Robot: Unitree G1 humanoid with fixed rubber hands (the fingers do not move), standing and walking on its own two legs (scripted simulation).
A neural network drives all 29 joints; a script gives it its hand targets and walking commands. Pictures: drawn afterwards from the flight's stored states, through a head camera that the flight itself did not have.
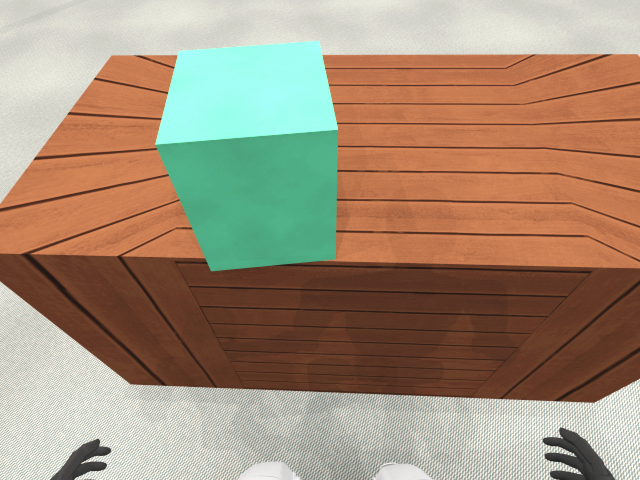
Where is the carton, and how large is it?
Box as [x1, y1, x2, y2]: [155, 41, 337, 270]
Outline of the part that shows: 318,41 179,51 155,144 211,270 335,259 337,127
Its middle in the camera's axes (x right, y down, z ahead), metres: -0.08 -0.12 +0.59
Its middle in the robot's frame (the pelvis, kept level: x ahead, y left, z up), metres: +0.53 +0.12 +0.08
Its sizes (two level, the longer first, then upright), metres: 0.210 0.200 0.250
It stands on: a pedestal, 0.69 m high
